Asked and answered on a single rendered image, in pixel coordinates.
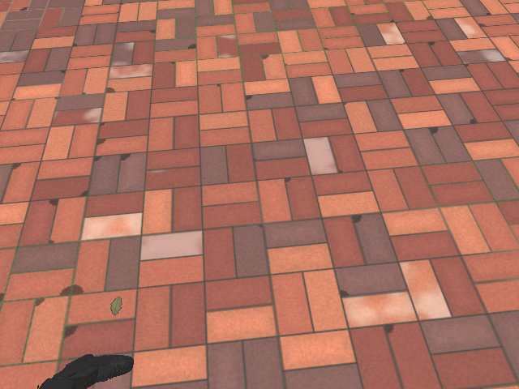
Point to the left robot hand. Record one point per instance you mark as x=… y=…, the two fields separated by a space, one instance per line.
x=88 y=370

